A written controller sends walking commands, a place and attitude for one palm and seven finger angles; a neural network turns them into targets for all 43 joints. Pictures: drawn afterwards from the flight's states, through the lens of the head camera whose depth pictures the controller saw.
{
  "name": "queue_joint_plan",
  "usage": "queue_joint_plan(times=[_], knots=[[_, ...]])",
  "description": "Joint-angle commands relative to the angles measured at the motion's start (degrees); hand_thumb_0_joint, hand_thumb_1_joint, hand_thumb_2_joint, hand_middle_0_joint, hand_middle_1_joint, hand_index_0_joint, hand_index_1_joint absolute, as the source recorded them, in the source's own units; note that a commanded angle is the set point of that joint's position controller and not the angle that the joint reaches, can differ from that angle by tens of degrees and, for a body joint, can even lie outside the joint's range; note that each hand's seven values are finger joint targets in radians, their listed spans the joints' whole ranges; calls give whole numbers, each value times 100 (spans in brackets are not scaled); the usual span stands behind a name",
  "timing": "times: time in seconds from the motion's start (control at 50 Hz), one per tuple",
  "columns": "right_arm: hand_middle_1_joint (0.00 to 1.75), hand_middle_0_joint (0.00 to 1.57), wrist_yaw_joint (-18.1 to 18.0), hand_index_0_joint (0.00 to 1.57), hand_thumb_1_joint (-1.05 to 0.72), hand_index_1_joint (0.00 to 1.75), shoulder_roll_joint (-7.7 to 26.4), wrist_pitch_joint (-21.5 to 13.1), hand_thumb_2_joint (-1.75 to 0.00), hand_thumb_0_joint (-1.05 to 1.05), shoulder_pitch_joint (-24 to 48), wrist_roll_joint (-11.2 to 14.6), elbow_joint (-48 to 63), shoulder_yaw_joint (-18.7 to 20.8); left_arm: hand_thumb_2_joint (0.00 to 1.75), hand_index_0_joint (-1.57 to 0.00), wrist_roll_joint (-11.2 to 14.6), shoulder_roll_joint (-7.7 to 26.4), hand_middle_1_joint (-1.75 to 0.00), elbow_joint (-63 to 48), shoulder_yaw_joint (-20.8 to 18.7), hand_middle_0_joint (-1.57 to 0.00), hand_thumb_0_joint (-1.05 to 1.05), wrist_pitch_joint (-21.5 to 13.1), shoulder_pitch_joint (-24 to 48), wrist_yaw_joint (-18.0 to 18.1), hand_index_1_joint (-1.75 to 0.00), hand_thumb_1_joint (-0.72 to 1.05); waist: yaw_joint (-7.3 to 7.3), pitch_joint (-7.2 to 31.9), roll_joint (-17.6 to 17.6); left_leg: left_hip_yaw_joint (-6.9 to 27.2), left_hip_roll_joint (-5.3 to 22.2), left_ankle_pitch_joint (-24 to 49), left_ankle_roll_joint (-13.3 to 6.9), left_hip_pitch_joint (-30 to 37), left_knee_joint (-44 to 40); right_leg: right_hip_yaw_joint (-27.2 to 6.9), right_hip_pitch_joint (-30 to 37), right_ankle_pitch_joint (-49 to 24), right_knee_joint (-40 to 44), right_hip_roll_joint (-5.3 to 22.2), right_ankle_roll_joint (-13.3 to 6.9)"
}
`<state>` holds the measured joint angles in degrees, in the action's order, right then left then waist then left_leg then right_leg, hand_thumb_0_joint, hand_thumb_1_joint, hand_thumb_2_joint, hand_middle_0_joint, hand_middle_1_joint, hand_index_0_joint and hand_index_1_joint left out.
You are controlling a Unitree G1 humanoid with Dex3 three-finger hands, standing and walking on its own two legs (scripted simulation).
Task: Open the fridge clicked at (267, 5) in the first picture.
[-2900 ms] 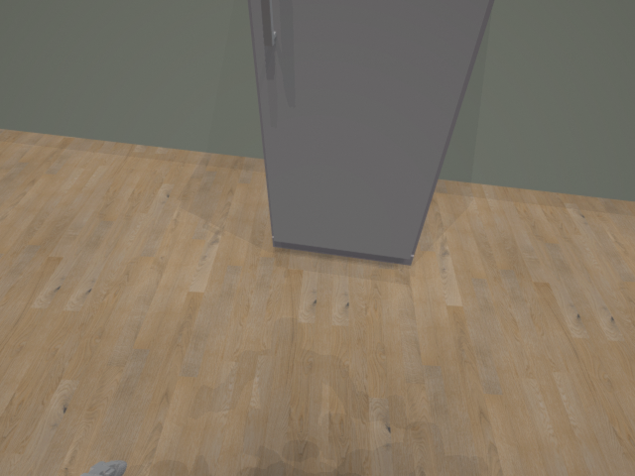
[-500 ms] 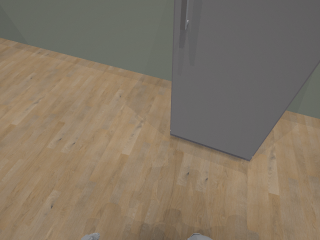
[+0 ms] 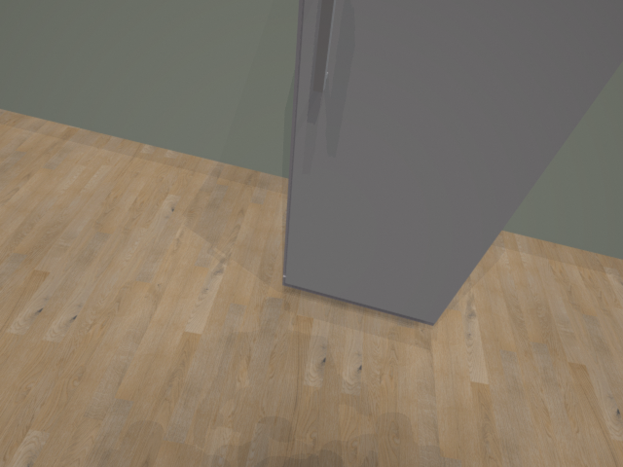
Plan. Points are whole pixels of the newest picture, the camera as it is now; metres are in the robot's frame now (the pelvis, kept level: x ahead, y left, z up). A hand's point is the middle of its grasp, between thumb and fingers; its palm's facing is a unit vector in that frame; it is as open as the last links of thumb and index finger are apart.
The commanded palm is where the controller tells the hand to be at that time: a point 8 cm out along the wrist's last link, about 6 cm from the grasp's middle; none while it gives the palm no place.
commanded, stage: turn to face it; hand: left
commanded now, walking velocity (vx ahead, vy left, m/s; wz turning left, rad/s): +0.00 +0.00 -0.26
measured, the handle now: (329, 11) +0.77 +0.07 +0.24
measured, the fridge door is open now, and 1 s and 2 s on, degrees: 0 0 0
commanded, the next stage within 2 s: take the last steps up to it in 0.08 s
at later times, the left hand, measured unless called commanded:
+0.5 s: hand out of the picture +0.10 +0.15 -0.16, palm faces -0.10 -0.97 -0.22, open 7.2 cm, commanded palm none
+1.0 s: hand (210, 408) +0.23 +0.17 -0.17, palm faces -0.09 -0.98 -0.18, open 7.4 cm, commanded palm none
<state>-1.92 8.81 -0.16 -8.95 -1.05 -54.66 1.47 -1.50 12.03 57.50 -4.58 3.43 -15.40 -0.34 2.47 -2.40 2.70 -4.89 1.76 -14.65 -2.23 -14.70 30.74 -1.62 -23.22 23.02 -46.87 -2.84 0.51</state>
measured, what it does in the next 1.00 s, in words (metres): walks ahead: right foot, then left foot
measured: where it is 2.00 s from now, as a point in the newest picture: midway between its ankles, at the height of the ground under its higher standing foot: outside the picture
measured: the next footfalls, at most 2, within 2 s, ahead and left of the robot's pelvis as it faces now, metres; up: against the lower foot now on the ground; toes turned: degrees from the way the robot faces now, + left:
right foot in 0.38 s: +0.00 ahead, -0.13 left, +0.00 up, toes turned -13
left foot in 0.76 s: +0.26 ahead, +0.10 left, +0.00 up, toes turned +0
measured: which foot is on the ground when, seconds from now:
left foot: down 0.00-0.38, up 0.40-0.74, down 0.76-1.00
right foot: up 0.00-0.36, down 0.38-0.76, up 0.78-1.00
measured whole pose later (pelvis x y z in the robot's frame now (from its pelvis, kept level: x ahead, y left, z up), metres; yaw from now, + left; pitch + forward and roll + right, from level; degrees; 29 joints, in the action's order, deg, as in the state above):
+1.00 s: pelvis +0.18 +0.00 +0.00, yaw -9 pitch -2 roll +1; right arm -1.1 8.8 -2.9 -15.5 -1.3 -61.1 2.6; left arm -1.7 9.0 60.5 -3.0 -0.5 -15.9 -0.5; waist 0.6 -2.0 0.9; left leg -9.4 1.7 -12.6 -1.4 -12.3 26.6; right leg 5.6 -25.3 21.0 -51.8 5.0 -0.5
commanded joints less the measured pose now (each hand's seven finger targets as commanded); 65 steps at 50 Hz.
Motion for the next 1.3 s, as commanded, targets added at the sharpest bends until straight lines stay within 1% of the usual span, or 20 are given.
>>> queue_joint_plan(times=[0.0,0.16,0.3,0.32,0.34,0.38,0.48,0.64,0.7,0.72,0.74,0.76,0.82,0.88,1.04,1.06,1.08,1.1,1.18,1.28], knots=[[30,20,-81,20,-90,30,960,-103,-90,0,59,-26,351,177,90,-20,-15,427,-30,-284,-175,-20,0,-85,-306,-21,-30,90,-10,9,-927,1001,1401,555,-454,92,-1793,-18,-693,-179,-1859,355,166],[30,20,-82,20,-90,30,950,-99,-90,0,-891,-39,-168,280,90,-20,19,196,-30,-389,-12,-20,0,-70,308,33,-30,90,-425,357,-1143,618,1599,2735,-693,1179,-1221,345,-338,257,-333,540,261],[30,20,38,20,-90,30,1052,-82,-90,0,-1073,-59,-490,291,90,-20,5,115,-30,-117,97,-20,0,-299,-41,-42,-30,90,-221,371,-947,636,1457,-257,-335,321,-987,779,1460,-477,2290,338,-78],[30,20,77,20,-90,30,837,-104,-90,0,-1052,-10,-504,250,90,-20,-3,295,-30,31,72,-20,0,-368,-323,0,-30,90,-101,406,-458,337,1187,-681,-71,-394,-471,360,2334,-566,2811,684,-236],[30,20,117,20,-90,30,457,-133,-90,0,-941,42,-367,150,90,-20,-32,759,-30,189,-1,-20,0,-430,-708,76,-30,90,89,308,868,-484,545,-1452,289,-1700,725,-1143,3138,104,3390,1882,-693],[30,20,186,20,-90,30,665,-63,-90,0,-63,-69,-35,174,90,-20,34,981,-30,336,-71,-20,0,-461,-1153,166,-30,90,382,-330,1076,18,407,-1754,328,-2653,2278,-2290,2449,836,3920,2587,-1352],[30,20,289,20,-90,30,421,-86,-90,0,-608,-54,-359,240,90,-20,-1,488,-30,194,47,-20,0,-668,-439,158,-30,90,-213,-645,344,56,571,-418,431,-2201,2496,-557,1797,-1010,3706,1946,-1019],[30,20,391,20,-90,30,335,-174,-90,0,-212,12,-95,221,90,-20,-26,650,-30,461,36,-20,0,-719,-721,151,-30,90,-208,-740,561,-126,415,6,272,-1159,1033,-172,1372,-1450,3466,1886,-840],[30,20,300,20,-90,30,544,-274,-90,0,-1197,-39,-405,262,90,-20,10,628,-30,499,15,-20,0,-681,-651,136,-30,90,-678,-205,31,-381,30,275,170,583,33,266,1080,-2244,1955,1456,-620],[30,20,218,20,-90,30,972,-326,-90,0,-2037,-100,-635,349,90,-20,46,394,-30,479,36,-20,0,-665,-791,106,-30,90,-941,437,-845,306,549,233,8,1651,-377,603,710,-1977,474,1025,-414],[30,20,140,20,-90,30,1601,-343,-90,0,-2518,-123,-731,466,90,-20,122,39,-30,371,93,-20,0,-635,-1113,55,-30,90,-908,960,-2316,2495,2052,196,-541,2504,-1115,977,-529,593,-1298,249,-138],[30,20,120,20,-90,30,1629,-279,-90,0,-2497,-59,-705,441,90,-20,74,121,-30,159,92,-20,0,-665,-763,55,-30,90,-929,847,-1772,3044,2373,-541,-904,2057,-1630,444,-868,1148,-2160,268,-288],[30,20,53,20,-90,30,817,-353,-90,0,-1349,-34,-460,235,90,-20,4,59,-30,142,77,-20,0,-626,-166,-15,-30,90,-610,-148,-1034,2065,1916,-876,-738,431,-1993,150,-1145,-6,-2544,923,-259],[30,20,36,20,-90,30,645,-414,-90,0,-849,-29,-421,197,90,-20,2,-222,-30,294,129,-20,0,-478,-696,-27,-30,90,-183,27,-919,975,1579,214,-666,-60,-1933,385,-319,-93,-1312,975,-144],[30,20,136,20,-90,30,699,-176,-90,0,-590,-27,-476,261,90,-20,-54,-152,-30,281,123,-20,0,-483,-1046,20,-30,90,154,-213,-481,439,1080,-1511,-381,-1073,-1122,897,1641,-981,1374,543,-22],[30,20,148,20,-90,30,557,-167,-90,0,-592,-5,-462,236,90,-20,-78,90,-30,332,82,-20,0,-532,-1296,50,-30,90,293,-238,60,177,700,-1698,-155,-1379,-269,379,1978,-423,2052,831,-102],[30,20,193,20,-90,30,199,-167,-90,0,-644,39,-348,154,90,-20,-108,582,-30,326,6,-20,0,-605,-1424,105,-30,90,304,-322,1359,-386,20,-1728,151,-2176,1265,-1479,2175,307,3101,1985,-573],[30,20,195,20,-90,30,318,-145,-90,0,-561,6,-193,168,90,-20,-12,853,-30,254,-44,-20,0,-600,-1544,141,-30,90,329,-112,1396,-98,54,-1938,164,-2179,2243,-2506,1933,852,3892,2755,-1080],[30,20,122,20,-90,30,167,-29,-90,0,-884,36,-627,81,90,-20,-2,260,-30,20,164,-20,0,-660,-60,227,-30,90,-355,-220,210,397,391,-784,352,-964,2057,-562,872,-3055,3278,2071,-937],[30,20,61,20,-90,30,173,151,-90,0,-694,94,-580,90,90,-20,15,475,-30,193,93,-20,0,-478,-300,291,-30,90,-146,302,403,148,116,-751,475,-650,1293,-40,1615,-5011,2557,1992,-1038]])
